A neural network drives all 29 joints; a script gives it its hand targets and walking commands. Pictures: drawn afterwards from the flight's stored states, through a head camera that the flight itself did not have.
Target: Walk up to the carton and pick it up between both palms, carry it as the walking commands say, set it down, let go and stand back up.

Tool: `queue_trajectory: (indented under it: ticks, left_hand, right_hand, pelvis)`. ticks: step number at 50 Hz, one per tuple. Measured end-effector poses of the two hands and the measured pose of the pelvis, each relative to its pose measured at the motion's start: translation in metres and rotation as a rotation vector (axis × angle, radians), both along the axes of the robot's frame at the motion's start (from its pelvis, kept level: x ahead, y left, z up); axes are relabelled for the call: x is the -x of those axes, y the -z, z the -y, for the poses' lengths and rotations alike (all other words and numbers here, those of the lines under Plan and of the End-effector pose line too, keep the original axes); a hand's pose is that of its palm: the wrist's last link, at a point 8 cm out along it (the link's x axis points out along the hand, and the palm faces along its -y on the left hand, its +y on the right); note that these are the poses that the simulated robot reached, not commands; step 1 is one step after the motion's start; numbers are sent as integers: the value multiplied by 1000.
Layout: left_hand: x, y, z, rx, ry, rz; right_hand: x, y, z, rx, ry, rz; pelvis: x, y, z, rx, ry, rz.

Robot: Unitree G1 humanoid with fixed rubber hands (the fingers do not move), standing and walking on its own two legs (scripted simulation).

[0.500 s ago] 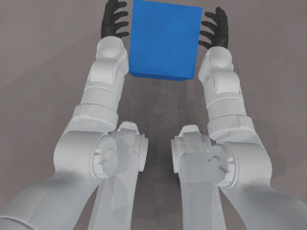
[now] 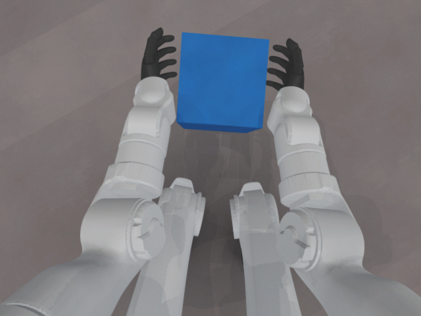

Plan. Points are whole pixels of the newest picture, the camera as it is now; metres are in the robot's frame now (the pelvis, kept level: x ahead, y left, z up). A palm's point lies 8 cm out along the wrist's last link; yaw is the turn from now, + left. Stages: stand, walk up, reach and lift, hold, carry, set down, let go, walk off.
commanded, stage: reach and lift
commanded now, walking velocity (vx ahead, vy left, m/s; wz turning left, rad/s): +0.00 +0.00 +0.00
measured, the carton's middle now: (219, 91) +0.51 +0.01 -0.18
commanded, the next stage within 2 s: none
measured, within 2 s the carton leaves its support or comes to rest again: neither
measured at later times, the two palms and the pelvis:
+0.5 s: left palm (143, 71) +0.47 +0.12 -0.01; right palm (308, 82) +0.47 -0.11 -0.01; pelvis +0.01 +0.01 +0.05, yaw +0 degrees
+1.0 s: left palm (127, 59) +0.46 +0.12 +0.06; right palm (335, 72) +0.46 -0.11 +0.06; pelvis +0.02 +0.01 +0.12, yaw +0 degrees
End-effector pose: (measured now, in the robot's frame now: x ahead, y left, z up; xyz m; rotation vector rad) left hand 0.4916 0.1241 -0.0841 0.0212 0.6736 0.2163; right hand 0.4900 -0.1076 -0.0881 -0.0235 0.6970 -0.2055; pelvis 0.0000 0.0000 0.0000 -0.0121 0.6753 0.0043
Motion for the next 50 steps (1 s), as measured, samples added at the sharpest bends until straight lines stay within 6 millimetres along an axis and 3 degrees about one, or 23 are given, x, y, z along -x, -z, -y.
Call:
queue_trajectory:
  ticks: [16, 50]
  left_hand:
    - [9, -48, 4, -7, -4, 7]
    - [34, -147, 4, 10, -6, 10]
  right_hand:
    - [11, -48, 2, 15, 22, 6]
    - [32, -151, 4, 1, 2, 15]
  pelvis:
    - [-3, -31, -4, 6, -2, 33]
    - [-19, -116, -5, 4, -5, 127]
